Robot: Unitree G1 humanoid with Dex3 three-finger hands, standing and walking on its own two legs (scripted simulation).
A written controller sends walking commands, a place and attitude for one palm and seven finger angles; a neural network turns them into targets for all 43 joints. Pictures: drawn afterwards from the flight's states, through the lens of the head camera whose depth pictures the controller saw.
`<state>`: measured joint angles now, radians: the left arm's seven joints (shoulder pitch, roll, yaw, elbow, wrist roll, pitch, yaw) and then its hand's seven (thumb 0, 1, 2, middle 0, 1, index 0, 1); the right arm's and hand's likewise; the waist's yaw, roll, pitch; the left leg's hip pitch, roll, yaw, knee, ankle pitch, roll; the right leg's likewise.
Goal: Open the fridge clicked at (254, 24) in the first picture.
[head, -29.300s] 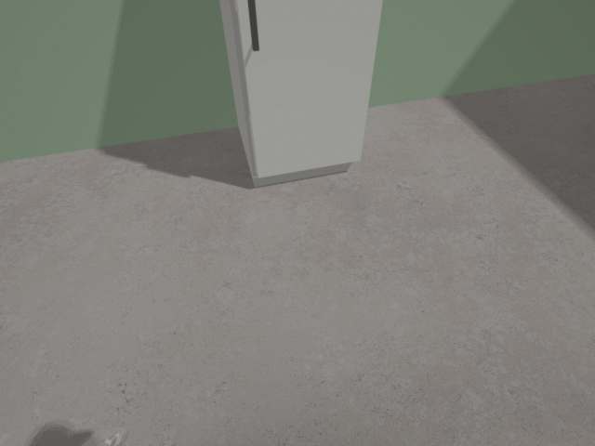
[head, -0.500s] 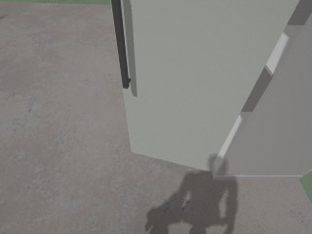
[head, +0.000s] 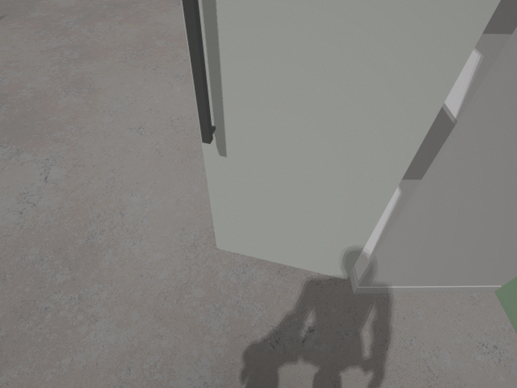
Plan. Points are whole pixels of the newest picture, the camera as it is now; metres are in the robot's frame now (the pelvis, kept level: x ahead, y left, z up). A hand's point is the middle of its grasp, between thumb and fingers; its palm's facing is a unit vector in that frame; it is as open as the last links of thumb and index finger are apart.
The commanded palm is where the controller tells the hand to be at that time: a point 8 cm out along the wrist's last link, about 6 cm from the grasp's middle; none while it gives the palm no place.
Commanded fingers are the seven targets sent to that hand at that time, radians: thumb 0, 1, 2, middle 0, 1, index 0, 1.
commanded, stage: look to check the result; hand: left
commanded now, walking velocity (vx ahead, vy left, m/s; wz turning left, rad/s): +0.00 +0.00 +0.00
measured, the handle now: (201, 62) +0.70 +0.17 +0.15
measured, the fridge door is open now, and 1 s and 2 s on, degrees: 75 75 75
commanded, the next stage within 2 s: stand and wait in 0.22 s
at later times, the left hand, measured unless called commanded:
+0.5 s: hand out of the picture +0.02 +0.17 -0.18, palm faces +0.01 -0.98 -0.19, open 7.4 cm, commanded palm none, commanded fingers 0.00 0.90 0.90 -0.20 -0.30 -0.20 -0.30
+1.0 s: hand out of the picture +0.05 +0.19 -0.17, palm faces +0.00 -0.97 -0.25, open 7.4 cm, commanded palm none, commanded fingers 0.00 0.90 0.90 -0.20 -0.30 -0.20 -0.30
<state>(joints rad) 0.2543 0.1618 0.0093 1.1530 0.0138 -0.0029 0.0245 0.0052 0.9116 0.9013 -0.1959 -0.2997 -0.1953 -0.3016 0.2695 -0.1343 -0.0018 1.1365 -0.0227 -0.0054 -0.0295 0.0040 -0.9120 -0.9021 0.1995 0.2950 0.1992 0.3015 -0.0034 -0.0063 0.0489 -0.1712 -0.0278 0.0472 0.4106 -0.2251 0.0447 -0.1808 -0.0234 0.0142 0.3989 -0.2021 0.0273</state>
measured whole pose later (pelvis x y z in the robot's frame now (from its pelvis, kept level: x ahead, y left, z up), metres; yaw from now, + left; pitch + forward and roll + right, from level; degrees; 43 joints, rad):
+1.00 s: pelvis +0.01 -0.02 +0.00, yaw +0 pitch -1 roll +0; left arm 0.17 0.25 0.02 1.14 0.01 -0.01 0.01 0.01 0.91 0.90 -0.20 -0.30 -0.20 -0.30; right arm 0.18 -0.24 -0.01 1.14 -0.02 -0.01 -0.02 0.00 -0.91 -0.90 0.20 0.30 0.20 0.30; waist 0.00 0.00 0.06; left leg -0.13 -0.01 0.03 0.36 -0.21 0.02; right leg -0.14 0.00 0.00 0.35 -0.19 0.00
